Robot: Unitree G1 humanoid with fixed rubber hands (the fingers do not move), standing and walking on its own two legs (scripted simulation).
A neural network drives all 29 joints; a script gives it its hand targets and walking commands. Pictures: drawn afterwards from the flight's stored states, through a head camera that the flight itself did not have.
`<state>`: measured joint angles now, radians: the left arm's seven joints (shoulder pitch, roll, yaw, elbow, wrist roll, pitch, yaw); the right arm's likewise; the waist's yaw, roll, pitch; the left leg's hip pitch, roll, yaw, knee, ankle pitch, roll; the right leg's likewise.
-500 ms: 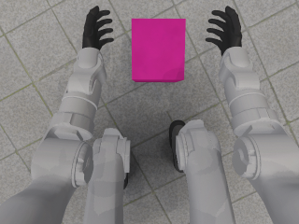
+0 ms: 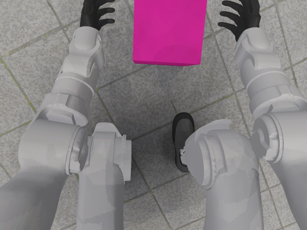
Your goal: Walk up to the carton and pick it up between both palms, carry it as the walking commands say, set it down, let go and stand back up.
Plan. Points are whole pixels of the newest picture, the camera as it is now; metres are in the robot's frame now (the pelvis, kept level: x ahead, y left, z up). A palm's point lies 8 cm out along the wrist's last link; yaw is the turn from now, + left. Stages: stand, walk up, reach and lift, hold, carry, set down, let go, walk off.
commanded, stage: reach and lift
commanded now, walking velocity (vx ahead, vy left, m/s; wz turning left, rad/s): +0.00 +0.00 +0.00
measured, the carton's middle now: (164, 29) +0.52 -0.06 -0.29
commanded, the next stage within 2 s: none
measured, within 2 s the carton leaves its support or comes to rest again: leaves its support in 1.40 s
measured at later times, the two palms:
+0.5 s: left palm (99, 20) +0.53 +0.08 -0.20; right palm (240, 24) +0.50 -0.21 -0.20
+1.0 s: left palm (107, 16) +0.53 +0.07 -0.19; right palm (230, 18) +0.52 -0.19 -0.19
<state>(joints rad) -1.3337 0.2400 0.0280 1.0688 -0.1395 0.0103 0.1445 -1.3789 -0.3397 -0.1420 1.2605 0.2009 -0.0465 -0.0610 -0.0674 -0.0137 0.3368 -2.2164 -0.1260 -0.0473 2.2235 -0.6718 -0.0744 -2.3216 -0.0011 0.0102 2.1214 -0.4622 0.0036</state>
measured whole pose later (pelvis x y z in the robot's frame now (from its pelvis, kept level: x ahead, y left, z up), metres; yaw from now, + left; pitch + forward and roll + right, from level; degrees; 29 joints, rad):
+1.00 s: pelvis +0.01 +0.00 -0.01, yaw +2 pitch +36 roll +0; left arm -1.43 0.11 0.24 1.13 0.08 0.07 0.10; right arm -1.47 -0.28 -0.22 1.30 0.06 0.04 -0.04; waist -0.09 0.02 0.34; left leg -2.22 -0.14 -0.02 2.27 -0.68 -0.05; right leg -2.31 -0.02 0.03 2.19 -0.51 0.02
